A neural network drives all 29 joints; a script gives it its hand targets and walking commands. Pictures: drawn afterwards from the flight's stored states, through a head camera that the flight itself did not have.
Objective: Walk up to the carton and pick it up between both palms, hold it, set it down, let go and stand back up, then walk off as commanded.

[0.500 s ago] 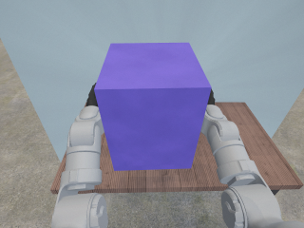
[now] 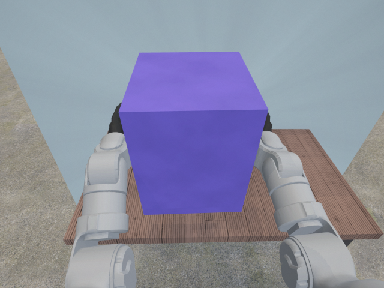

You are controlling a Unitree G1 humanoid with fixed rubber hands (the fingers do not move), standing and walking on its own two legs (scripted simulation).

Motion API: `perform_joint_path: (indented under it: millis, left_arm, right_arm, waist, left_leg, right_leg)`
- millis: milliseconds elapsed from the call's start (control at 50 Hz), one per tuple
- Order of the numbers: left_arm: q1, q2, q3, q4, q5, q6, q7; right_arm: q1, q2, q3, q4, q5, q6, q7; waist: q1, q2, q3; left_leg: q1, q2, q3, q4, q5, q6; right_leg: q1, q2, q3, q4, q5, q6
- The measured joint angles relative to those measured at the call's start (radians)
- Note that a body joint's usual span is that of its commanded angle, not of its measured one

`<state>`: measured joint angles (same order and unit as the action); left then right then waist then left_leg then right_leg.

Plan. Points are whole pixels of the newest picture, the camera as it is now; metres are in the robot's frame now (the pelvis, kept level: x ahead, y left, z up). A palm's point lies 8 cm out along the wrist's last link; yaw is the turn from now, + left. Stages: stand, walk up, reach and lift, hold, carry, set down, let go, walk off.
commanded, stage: hold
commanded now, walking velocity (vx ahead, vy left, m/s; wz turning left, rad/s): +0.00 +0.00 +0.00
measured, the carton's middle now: (191, 133) +0.36 +0.01 +0.19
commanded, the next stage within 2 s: none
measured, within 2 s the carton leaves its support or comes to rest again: neither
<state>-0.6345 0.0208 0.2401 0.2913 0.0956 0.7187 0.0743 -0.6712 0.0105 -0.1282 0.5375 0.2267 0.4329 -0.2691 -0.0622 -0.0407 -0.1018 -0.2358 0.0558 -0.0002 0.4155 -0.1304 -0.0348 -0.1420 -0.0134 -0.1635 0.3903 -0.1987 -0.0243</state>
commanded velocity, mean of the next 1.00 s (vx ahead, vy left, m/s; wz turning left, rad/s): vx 0.00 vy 0.00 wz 0.00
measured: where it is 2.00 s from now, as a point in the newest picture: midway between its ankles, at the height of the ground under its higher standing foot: outside the picture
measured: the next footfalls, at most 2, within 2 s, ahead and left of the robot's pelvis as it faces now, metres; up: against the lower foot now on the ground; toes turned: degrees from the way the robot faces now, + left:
none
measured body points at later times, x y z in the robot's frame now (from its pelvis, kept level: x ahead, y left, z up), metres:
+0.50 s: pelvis +0.00 +0.00 +0.00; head -0.06 +0.03 +0.45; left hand +0.38 +0.15 +0.18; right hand +0.38 -0.14 +0.18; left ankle +0.06 +0.14 -0.74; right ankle +0.01 -0.10 -0.74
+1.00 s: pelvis +0.00 +0.00 +0.00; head -0.06 +0.03 +0.45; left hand +0.38 +0.15 +0.18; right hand +0.38 -0.14 +0.18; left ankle +0.06 +0.14 -0.74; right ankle +0.01 -0.10 -0.74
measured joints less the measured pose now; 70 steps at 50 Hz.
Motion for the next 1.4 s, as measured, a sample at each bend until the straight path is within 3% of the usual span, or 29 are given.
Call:
perform_joint_path:
  millis: [1400]
  left_arm:
    - [0.0, -0.002, 0.0, -0.004, 0.002, 0.004, 0.001]
  right_arm:
    - [0.0, -0.001, 0.0, -0.002, -0.001, 0.002, 0.001]
  waist:
    - [0.0, 0.0, 0.006]
  left_leg:
    - [0.0, 0.0, -0.004, 0.0, 0.001, 0.0]
  right_leg:
    - [0.0, 0.002, 0.0, 0.0, 0.001, 0.0]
